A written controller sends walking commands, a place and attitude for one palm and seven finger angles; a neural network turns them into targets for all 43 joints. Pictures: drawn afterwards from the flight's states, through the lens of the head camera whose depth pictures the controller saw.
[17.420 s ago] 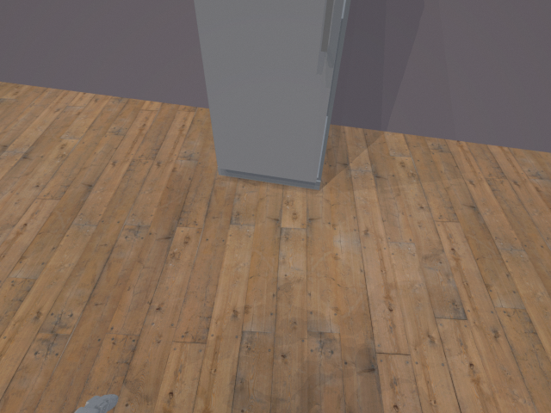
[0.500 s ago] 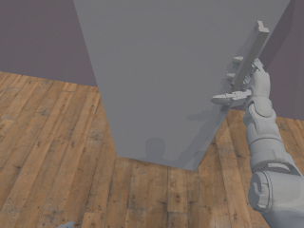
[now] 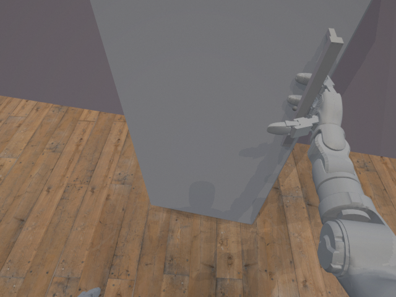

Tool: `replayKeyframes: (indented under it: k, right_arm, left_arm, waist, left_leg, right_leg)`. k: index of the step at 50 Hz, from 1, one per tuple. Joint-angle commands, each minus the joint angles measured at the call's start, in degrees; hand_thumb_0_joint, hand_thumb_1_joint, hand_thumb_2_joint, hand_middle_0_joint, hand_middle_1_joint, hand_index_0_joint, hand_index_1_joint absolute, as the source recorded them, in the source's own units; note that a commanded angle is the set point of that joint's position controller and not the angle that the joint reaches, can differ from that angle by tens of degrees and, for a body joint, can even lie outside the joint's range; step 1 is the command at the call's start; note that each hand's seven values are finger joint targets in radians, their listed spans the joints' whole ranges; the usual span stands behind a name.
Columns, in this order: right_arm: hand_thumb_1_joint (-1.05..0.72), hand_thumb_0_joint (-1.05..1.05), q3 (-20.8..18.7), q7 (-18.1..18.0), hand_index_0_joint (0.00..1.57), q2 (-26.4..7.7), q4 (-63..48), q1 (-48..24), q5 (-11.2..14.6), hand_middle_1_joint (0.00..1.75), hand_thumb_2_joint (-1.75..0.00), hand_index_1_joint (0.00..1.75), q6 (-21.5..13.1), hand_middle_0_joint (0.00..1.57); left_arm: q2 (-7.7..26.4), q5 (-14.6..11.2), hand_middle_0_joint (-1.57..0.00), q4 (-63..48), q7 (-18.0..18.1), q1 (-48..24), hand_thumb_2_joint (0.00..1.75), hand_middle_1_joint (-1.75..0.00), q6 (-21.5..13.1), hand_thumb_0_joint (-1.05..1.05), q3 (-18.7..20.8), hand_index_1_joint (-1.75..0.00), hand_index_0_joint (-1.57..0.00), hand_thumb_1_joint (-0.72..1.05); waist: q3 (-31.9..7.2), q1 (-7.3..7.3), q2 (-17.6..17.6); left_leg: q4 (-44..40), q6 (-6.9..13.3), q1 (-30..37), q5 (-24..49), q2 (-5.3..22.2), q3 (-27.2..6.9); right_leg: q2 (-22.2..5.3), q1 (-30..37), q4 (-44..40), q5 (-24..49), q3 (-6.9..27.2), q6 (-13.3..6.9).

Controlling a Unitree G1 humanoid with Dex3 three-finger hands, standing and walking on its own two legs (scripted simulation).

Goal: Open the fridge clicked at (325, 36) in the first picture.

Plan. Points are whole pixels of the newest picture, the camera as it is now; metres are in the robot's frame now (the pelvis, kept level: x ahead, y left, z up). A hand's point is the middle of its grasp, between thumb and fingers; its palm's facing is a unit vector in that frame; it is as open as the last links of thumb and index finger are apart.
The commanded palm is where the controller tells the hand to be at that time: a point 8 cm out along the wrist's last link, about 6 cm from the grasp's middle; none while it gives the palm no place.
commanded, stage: slide the fingers in behind the handle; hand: right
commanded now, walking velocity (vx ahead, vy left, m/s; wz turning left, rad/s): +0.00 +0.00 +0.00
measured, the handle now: (305, 96) +0.53 -0.15 +0.14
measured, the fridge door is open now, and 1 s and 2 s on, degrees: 0 0 7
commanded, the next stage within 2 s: grip the handle and tug to test in 0.08 s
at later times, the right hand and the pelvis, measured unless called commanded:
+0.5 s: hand (296, 110) +0.47 -0.13 +0.15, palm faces +0.09 +1.00 -0.01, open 11.6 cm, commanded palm +0.44 -0.17 +0.14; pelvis +0.00 +0.00 +0.00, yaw +0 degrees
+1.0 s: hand (297, 109) +0.47 -0.13 +0.15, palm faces +0.09 +1.00 +0.00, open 5.5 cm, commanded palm +0.44 -0.18 +0.14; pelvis +0.00 +0.00 +0.00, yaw +0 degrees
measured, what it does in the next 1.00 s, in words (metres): stands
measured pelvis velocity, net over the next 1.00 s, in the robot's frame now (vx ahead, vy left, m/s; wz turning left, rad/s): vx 0.00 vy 0.00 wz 0.00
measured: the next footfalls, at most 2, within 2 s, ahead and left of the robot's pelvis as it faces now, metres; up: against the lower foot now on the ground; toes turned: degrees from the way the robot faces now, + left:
none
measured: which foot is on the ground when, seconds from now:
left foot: down 0.00-1.00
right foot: down 0.00-1.00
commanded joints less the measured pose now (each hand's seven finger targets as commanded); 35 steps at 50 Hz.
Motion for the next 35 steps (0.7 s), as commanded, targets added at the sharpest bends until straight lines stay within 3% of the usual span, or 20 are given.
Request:
replayKeyframes:
  k: [1, 2, 3, 5, 9, 10, 14, 15, 18, 22, 23, 25, 29, 31, 34, 35]
  right_arm:
    - [0.50, 0.00, 0.6, 0.1, 0.30, -7.5, -14.3, -30.1, 0.5, 1.20, -0.30, 1.20, -3.9, 0.30]
    - [0.50, 0.00, -0.5, 0.0, 0.30, -8.6, -13.6, -28.5, 0.3, 1.20, -0.30, 1.20, -3.7, 0.30]
    - [0.50, 0.00, 0.4, 0.0, 0.30, -7.9, -13.9, -29.5, 0.3, 1.20, -0.30, 1.20, -3.6, 0.30]
    - [0.50, 0.00, 0.2, -0.2, 0.30, -8.1, -14.9, -29.9, 0.0, 1.20, -0.30, 1.20, -3.7, 0.30]
    - [0.50, 0.00, -0.2, -0.4, 0.30, -8.3, -15.5, -27.8, 0.0, 1.20, -0.30, 1.20, -3.6, 0.30]
    - [0.45, 0.00, 1.5, -0.3, 0.30, -6.2, -16.0, -28.3, 0.2, 1.21, -0.32, 1.21, -3.5, 0.30]
    - [0.27, 0.00, -1.3, -0.3, 0.32, -9.4, -16.7, -25.8, 0.2, 1.23, -0.40, 1.23, -3.3, 0.32]
    - [0.22, 0.00, 0.0, -0.1, 0.33, -7.6, -17.3, -25.7, 0.3, 1.24, -0.42, 1.24, -3.2, 0.33]
    - [0.08, 0.00, -0.9, 0.0, 0.35, -9.0, -17.0, -25.4, 0.4, 1.26, -0.48, 1.26, -2.8, 0.35]
    - [-0.11, 0.00, 0.3, 0.1, 0.36, -7.9, -17.2, -27.0, 0.3, 1.29, -0.56, 1.29, -2.4, 0.36]
    - [-0.15, 0.00, -0.6, 0.0, 0.37, -9.2, -18.0, -28.2, 0.4, 1.29, -0.58, 1.29, -2.7, 0.37]
    - [-0.25, 0.00, 1.1, 0.0, 0.38, -7.0, -18.9, -27.4, 0.4, 1.31, -0.62, 1.31, -2.8, 0.38]
    - [-0.43, 0.00, -0.8, 0.0, 0.40, -9.2, -18.7, -26.0, 0.6, 1.33, -0.70, 1.33, -3.3, 0.40]
    - [-0.53, 0.00, 0.3, 0.3, 0.41, -7.9, -17.5, -26.3, 0.8, 1.35, -0.74, 1.35, -3.1, 0.41]
    - [-0.67, 0.00, -0.8, 0.3, 0.43, -9.8, -17.4, -27.4, 0.3, 1.37, -0.80, 1.37, -3.2, 0.43]
    - [-0.71, 0.00, 0.4, 0.5, 0.43, -8.3, -17.6, -27.9, 0.5, 1.37, -0.82, 1.37, -3.2, 0.43]
  left_arm:
    - [8.1, -0.4, -0.20, -5.2, 0.6, 2.0, 0.90, -0.30, -2.3, 0.00, 2.9, -0.30, -0.20, 0.90]
    - [8.2, -0.4, -0.20, -5.2, 0.6, 2.1, 0.90, -0.30, -2.3, 0.00, 3.0, -0.30, -0.20, 0.90]
    - [8.2, -0.5, -0.20, -5.2, 0.6, 2.0, 0.90, -0.30, -2.2, 0.00, 2.8, -0.30, -0.20, 0.90]
    - [8.1, -0.4, -0.20, -5.2, 0.7, 2.0, 0.90, -0.30, -2.1, 0.00, 2.9, -0.30, -0.20, 0.90]
    - [8.2, -0.3, -0.20, -5.3, 0.6, 2.1, 0.90, -0.30, -1.9, 0.00, 3.0, -0.30, -0.20, 0.90]
    - [7.8, -0.5, -0.20, -5.4, 0.6, 1.5, 0.90, -0.30, -2.0, 0.00, 2.9, -0.30, -0.20, 0.90]
    - [8.3, -0.4, -0.20, -5.6, 0.7, 1.6, 0.90, -0.30, -1.8, 0.00, 3.1, -0.30, -0.20, 0.90]
    - [7.9, -0.5, -0.20, -5.9, 0.7, 1.2, 0.90, -0.30, -1.8, 0.00, 3.0, -0.30, -0.20, 0.90]
    - [8.0, -0.6, -0.20, -5.8, 0.8, 0.9, 0.90, -0.30, -1.7, 0.00, 2.9, -0.30, -0.20, 0.90]
    - [7.8, -0.7, -0.20, -5.8, 1.0, 0.6, 0.90, -0.30, -1.6, 0.00, 2.8, -0.30, -0.20, 0.90]
    - [8.0, -0.7, -0.20, -5.6, 1.1, 0.6, 0.90, -0.30, -1.6, 0.00, 2.9, -0.30, -0.20, 0.90]
    - [7.6, -0.7, -0.20, -5.9, 1.0, 0.5, 0.90, -0.30, -1.6, 0.00, 2.9, -0.30, -0.20, 0.90]
    - [8.1, -0.5, -0.20, -5.8, 1.1, 0.7, 0.90, -0.30, -1.8, 0.00, 3.0, -0.30, -0.20, 0.90]
    - [7.8, -0.7, -0.20, -5.8, 1.1, 0.3, 0.90, -0.30, -1.9, 0.00, 2.7, -0.30, -0.20, 0.90]
    - [8.2, -0.7, -0.20, -5.5, 1.2, 0.6, 0.90, -0.30, -1.7, 0.00, 2.8, -0.30, -0.20, 0.90]
    - [7.9, -0.7, -0.20, -5.5, 1.2, 0.4, 0.90, -0.30, -1.8, 0.00, 2.9, -0.30, -0.20, 0.90]
  waist:
    - [-19.6, 1.08, 2.3]
    - [-19.7, 0.20, 2.2]
    - [-18.8, 0.82, 2.6]
    - [-20.0, 0.56, 1.2]
    - [-20.4, 0.09, 1.9]
    - [-19.7, 0.49, 0.6]
    - [-21.0, -0.56, 2.8]
    - [-20.6, -0.40, 1.8]
    - [-18.8, -0.36, 2.6]
    - [-17.8, 0.08, 1.4]
    - [-18.6, 0.20, 1.0]
    - [-20.4, 0.01, 0.8]
    - [-20.9, -0.43, 2.6]
    - [-19.7, 0.00, 2.7]
    - [-19.5, -0.14, 1.8]
    - [-19.8, 0.35, 1.5]
  left_leg:
    - [-2.8, 0.3, 10.0, 14.8, -1.9, -1.6]
    - [-2.6, 0.4, 10.4, 14.9, -1.9, -1.7]
    - [-2.7, 0.3, 10.2, 14.6, -1.9, -1.6]
    - [-2.5, 0.5, 10.3, 15.2, -1.8, -1.7]
    - [-2.5, 0.5, 11.1, 15.9, -2.0, -1.5]
    - [-2.5, 0.5, 10.4, 16.2, -1.9, -1.6]
    - [-2.6, 0.5, 12.6, 17.1, -1.9, -1.7]
    - [-2.7, 0.5, 12.5, 17.7, -1.8, -1.7]
    - [-3.1, 0.4, 12.4, 16.6, -1.9, -1.7]
    - [-3.5, 0.4, 11.4, 15.5, -1.8, -1.9]
    - [-3.5, 0.4, 11.5, 15.3, -1.8, -1.9]
    - [-3.3, 0.5, 12.0, 15.9, -1.8, -1.8]
    - [-3.3, 0.5, 13.0, 16.4, -1.9, -1.9]
    - [-3.4, 0.3, 12.5, 16.2, -1.7, -2.0]
    - [-3.5, 0.4, 12.4, 15.5, -1.7, -2.2]
    - [-3.4, 0.3, 12.2, 16.3, -1.7, -2.1]
  right_leg:
    - [1.4, 7.5, -3.9, 13.8, 3.2, -0.2]
    - [1.5, 7.0, -3.9, 14.0, 3.2, -0.1]
    - [1.4, 6.7, -4.1, 13.5, 3.2, -0.1]
    - [1.4, 7.6, -3.9, 14.7, 3.3, 0.0]
    - [1.4, 7.8, -3.9, 15.7, 3.3, 0.1]
    - [1.4, 8.3, -3.9, 16.0, 3.1, 0.0]
    - [1.4, 7.9, -4.1, 16.3, 3.0, 0.0]
    - [1.4, 8.1, -4.1, 16.8, 2.7, -0.1]
    - [1.4, 7.0, -4.4, 15.1, 2.6, -0.1]
    - [1.6, 7.4, -4.4, 14.1, 2.8, -0.2]
    - [1.5, 7.6, -4.4, 14.1, 2.9, -0.2]
    - [1.5, 8.9, -4.4, 15.3, 3.0, -0.1]
    - [1.5, 8.5, -4.4, 15.2, 2.9, -0.2]
    - [1.6, 7.7, -4.3, 14.2, 2.7, -0.3]
    - [1.6, 7.5, -4.5, 13.8, 2.8, -0.2]
    - [1.6, 8.1, -4.4, 14.4, 2.7, -0.3]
